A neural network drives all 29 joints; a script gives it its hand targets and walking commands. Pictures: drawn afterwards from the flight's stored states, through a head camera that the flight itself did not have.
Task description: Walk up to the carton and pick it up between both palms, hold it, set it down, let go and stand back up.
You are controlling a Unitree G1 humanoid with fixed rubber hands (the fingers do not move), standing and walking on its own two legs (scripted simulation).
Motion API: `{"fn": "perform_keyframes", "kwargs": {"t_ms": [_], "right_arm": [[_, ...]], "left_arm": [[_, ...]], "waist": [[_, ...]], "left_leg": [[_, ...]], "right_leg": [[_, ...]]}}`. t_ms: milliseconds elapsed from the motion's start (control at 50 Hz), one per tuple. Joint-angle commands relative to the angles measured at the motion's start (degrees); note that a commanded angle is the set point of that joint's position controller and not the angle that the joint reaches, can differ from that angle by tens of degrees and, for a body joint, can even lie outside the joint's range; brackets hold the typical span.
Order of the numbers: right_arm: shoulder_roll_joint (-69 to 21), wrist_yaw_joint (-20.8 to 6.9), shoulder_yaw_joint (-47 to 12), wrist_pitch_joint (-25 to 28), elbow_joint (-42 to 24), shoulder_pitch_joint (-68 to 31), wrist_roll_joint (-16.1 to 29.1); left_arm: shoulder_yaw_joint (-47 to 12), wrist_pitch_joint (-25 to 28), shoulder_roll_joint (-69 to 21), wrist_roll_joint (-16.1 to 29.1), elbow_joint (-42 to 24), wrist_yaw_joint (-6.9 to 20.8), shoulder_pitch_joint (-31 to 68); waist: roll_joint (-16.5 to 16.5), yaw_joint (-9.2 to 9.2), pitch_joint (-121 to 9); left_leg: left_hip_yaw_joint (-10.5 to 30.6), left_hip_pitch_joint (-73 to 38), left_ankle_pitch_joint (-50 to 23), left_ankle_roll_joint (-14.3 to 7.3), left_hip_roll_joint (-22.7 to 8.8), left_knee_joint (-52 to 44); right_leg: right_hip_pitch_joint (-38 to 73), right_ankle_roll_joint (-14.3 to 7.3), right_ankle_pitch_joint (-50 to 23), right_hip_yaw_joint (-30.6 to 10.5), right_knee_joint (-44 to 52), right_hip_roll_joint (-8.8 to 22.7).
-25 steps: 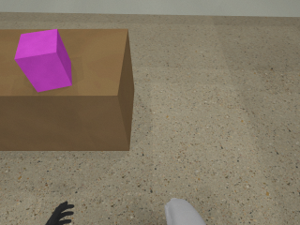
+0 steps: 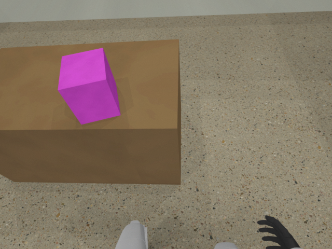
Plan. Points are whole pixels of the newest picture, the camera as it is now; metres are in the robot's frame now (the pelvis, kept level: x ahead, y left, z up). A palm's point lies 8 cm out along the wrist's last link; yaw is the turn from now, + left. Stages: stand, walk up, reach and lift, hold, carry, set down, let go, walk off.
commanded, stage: walk up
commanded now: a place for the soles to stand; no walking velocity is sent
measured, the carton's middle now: (92, 86) +0.70 +0.33 -0.06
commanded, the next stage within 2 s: none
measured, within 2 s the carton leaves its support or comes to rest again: neither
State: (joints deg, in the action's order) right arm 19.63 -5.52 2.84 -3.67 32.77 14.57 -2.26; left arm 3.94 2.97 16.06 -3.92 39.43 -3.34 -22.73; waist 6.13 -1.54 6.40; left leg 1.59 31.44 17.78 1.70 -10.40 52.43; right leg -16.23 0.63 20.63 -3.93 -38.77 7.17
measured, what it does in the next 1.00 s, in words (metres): steps to the left: left foot, then right foot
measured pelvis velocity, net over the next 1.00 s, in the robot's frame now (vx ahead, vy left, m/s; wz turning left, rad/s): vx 0.23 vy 0.34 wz -0.07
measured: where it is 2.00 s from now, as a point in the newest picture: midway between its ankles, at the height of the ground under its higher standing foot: (121, 236)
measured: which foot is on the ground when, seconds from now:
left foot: up 0.00-0.04, down 0.06-0.40, up 0.42-0.76, down 0.78-1.00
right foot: down 0.00-0.06, up 0.08-0.36, down 0.38-0.80, up 0.82-1.00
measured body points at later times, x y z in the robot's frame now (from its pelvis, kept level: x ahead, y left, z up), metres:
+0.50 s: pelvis +0.13 +0.15 +0.00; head +0.13 +0.10 +0.44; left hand +0.28 +0.40 -0.07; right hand +0.15 -0.12 -0.15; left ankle +0.12 +0.25 -0.65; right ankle +0.18 +0.04 -0.71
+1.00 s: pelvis +0.23 +0.34 +0.00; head +0.26 +0.35 +0.45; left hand +0.38 +0.60 -0.11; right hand +0.28 +0.06 -0.11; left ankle +0.28 +0.45 -0.71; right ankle +0.23 +0.22 -0.65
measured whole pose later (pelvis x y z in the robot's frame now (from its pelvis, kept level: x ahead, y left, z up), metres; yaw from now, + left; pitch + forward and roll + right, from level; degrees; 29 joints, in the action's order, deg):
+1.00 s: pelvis +0.23 +0.34 +0.00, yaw -4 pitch -3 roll +0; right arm 17.2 -1.3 1.9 -1.9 36.1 20.5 -1.8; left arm 2.5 -0.2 16.3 -1.9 36.5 -3.1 -16.7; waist -0.6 3.4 5.8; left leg -6.4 20.5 19.3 -2.0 -3.3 42.5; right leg -29.3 0.5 30.0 0.6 -67.2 0.3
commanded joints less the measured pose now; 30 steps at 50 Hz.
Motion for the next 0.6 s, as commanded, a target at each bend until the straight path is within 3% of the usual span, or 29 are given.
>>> {"fn": "perform_keyframes", "kwargs": {"t_ms": [0, 20, 40, 60, 80, 100, 120, 140, 180, 220, 260, 280, 320, 340, 360, 380, 400, 420, 440, 480, 500, 540, 580], "right_arm": [[4.07, 0.76, 2.42, 2.05, -1.35, 12.31, -0.08], [6.25, 1.59, 3.3, 2.78, 0.92, 17.98, -0.4], [9.69, 2.15, 4.0, 3.53, 1.83, 20.91, -0.26], [13.73, 2.68, 3.99, 3.77, -0.4, 18.55, -0.8], [16.5, 2.87, 4.12, 3.22, -2.63, 11.14, 0.18], [15.65, 3.02, 4.17, 2.95, -3.12, 6.13, 1.59], [13.01, 3.17, 3.22, 3.03, -2.47, 5.71, 1.96], [11.61, 3.66, 2.76, 2.94, -2.4, 5.15, 1.29], [7.68, 4.03, 1.29, 3.12, -1.77, 4.64, -0.2], [5.56, 3.99, 0.59, 2.97, -0.96, 5.38, -0.2], [5.62, 4.23, 0.42, 2.78, -0.66, 6.31, -0.5], [5.96, 4.27, 0.28, 2.51, -0.25, 6.17, -0.49], [6.67, 3.92, -0.12, 1.73, -0.08, 4.43, -0.18], [5.12, 3.63, -0.53, 1.57, 0.54, 6.36, -0.22], [2.97, 3.26, -1.29, 1.63, -0.18, 7.55, -0.36], [1.9, 3.05, -1.55, 0.74, -2.18, 8.43, -0.51], [6.96, 3.36, 0.06, -1.47, -2.07, 7.11, -1.21], [7.61, 3.21, 0.7, -2.64, -2.47, 4.79, -1.87], [7.54, 3.23, 1.13, -2.76, -2.31, 3.59, -2.14], [6.51, 3.08, 1.47, -2.1, 0.41, 6.82, -2.02], [4.78, 2.7, 1.14, -1.56, 0.14, 6.83, -1.96], [2.74, 1.83, 0.83, -1.1, 0.4, 8.28, -1.5], [1.51, 1.06, 0.48, -0.77, -0.57, 7.52, -0.51]], "left_arm": [[3.37, 0.23, 11.07, -0.52, -7.41, 0.05, 8.09], [2.04, -0.35, 7.23, -0.81, -7.02, 0.05, 5.69], [0.35, -0.64, 2.63, -0.54, -7.7, 0.21, 2.94], [-0.4, -0.92, 0.23, 0.36, -10.83, 0.14, 2.28], [0.02, -1.48, 2.76, 1.7, -11.77, -0.84, 2.98], [0.4, -1.84, 5.01, 1.88, -11.56, -1.29, 5.9], [1.13, -1.93, 6.49, 1.92, -10.11, -1.29, 7.01], [1.53, -1.87, 6.83, 2.19, -8.46, -1.18, 5.35], [1.48, -1.26, 6.5, 2.0, -6.78, -0.7, 1.19], [1.01, -0.6, 5.04, 2.46, -7.55, -0.21, 2.96], [0.14, 0.31, 2.64, 2.95, -8.56, 0.11, 4.73], [0.08, 0.56, 1.95, 2.93, -8.66, 0.25, 4.09], [0.51, 0.99, 2.48, 2.43, -7.5, 0.1, -1.32], [1.01, 0.82, 3.97, 1.43, -6.78, -0.33, -3.3], [1.85, 0.58, 6.77, 0.05, -7.21, -0.93, -5.09], [3.03, 0.02, 11.4, -1.06, -8.43, -1.91, -6.47], [4.08, -1.09, 12.36, -0.56, -7.33, -2.85, -4.99], [3.8, -1.04, 11.26, -0.13, -7.48, -3.03, -2.28], [2.88, -0.51, 9.06, 0.17, -7.27, -2.82, -0.59], [1.55, 0.45, 6.42, 0.13, -7.81, -2.38, 2.68], [1.27, 0.89, 6.71, 0.2, -7.22, -2.05, 3.23], [1.68, 1.21, 7.53, 0.32, -6.53, -1.32, 5.63], [2.17, 1.24, 8.26, 0.24, -6.49, -0.95, 7.12]], "waist": [[-12.88, 7.34, -6.86], [-2.85, 9.74, -9.65], [10.29, 11.51, -11.99], [19.25, 10.02, -9.08], [18.8, 7.79, -5.46], [16.65, 6.98, 1.16], [12.72, 6.45, 4.84], [12.43, 5.47, 5.45], [7.93, 3.39, 1.47], [5.76, 3.94, 0.44], [5.06, 4.3, -2.48], [2.42, 3.54, -4.53], [-1.22, 0.32, -8.85], [-5.02, -0.13, -11.64], [-10.98, -1.65, -12.99], [-18.43, -2.45, -11.78], [-10.58, -1.95, -7.6], [-10.94, -1.07, -1.94], [-8.81, -0.32, 2.0], [-8.55, 1.66, 4.16], [-10.15, 1.87, 4.57], [-15.54, 2.77, 2.51], [-20.06, 3.0, 0.71]], "left_leg": [[-9.85, -25.88, -6.5, -1.72, 4.22, -13.53], [-9.08, -32.3, -4.44, -2.24, 6.23, -15.96], [-1.64, -34.39, 2.88, -4.5, 3.03, -20.69], [20.84, -31.03, 9.12, -9.53, -7.91, -27.92], [34.64, -21.34, 23.06, -17.51, -14.29, -40.87], [35.13, -14.46, 31.13, -20.23, -15.54, -45.44], [30.21, -13.18, 30.56, -17.79, -13.11, -44.57], [23.59, -12.89, 23.34, -15.99, -10.3, -40.68], [14.76, -12.86, 6.4, -15.55, -8.04, -32.48], [10.14, -12.11, -5.39, -16.04, -7.66, -29.36], [6.34, -14.99, -16.5, -15.14, -6.77, -25.52], [3.74, -14.82, -17.64, -14.21, -5.63, -22.26], [-0.62, -9.2, -8.05, -10.69, -1.93, -14.7], [-2.88, -4.95, -1.15, -8.38, 0.28, -9.79], [-5.92, 3.26, 6.86, -4.79, 3.04, -0.68], [-4.97, 11.67, 19.24, -1.18, 6.96, 11.9], [-0.12, 11.58, 19.96, -0.75, 4.88, 18.19], [0.65, 13.19, 16.99, -0.44, 3.76, 21.6], [2.25, 14.39, 12.86, 0.19, 3.6, 22.51], [4.17, 10.25, 6.33, 0.72, 3.6, 19.47], [3.14, 8.42, 5.3, 0.8, 3.77, 17.3], [1.65, 5.55, 1.54, 1.43, 4.25, 17.89], [1.18, 4.59, 1.4, 1.87, 3.15, 12.46]], "right_leg": [[-14.82, -7.9, 11.78, -3.15, 3.3, 1.83], [-15.59, -5.59, 9.17, 0.34, -9.85, -2.0], [-19.61, -3.24, 13.03, 4.71, -25.55, -8.35], [-28.85, -1.25, 23.24, 1.25, -34.86, -12.45], [-29.66, -1.0, 21.68, -1.72, -39.47, -9.65], [-30.48, -0.5, 18.0, -2.2, -41.94, -6.58], [-31.1, -0.56, 13.44, -2.37, -41.51, -5.51], [-29.31, -0.22, 10.66, -1.14, -39.63, -4.94], [-20.8, -0.03, 10.46, 0.76, -31.33, -4.42], [-15.4, -0.53, 11.18, 3.2, -21.81, -5.46], [-10.53, -1.73, 6.48, 4.81, -10.61, -5.78], [-5.1, -2.33, 0.78, 6.28, -3.52, -6.75], [9.28, -2.7, -14.43, 9.07, 8.03, -8.62], [17.65, -3.64, -13.78, 5.24, 8.98, -6.71], [24.54, -7.11, -4.85, -8.62, 10.9, 1.29], [22.99, -13.6, 12.14, -35.24, 20.27, 16.88], [14.75, -18.93, 26.35, -40.54, 23.85, 22.01], [8.87, -20.26, 29.52, -39.95, 25.71, 22.44], [6.17, -18.09, 25.32, -34.11, 25.62, 19.28], [0.97, -12.12, 13.45, -19.74, 23.1, 11.61], [-0.53, -11.37, 8.67, -16.03, 22.25, 9.99], [-1.66, -12.33, 4.59, -9.88, 21.96, 7.36], [-0.28, -12.66, 2.26, -4.99, 20.51, 6.61]]}}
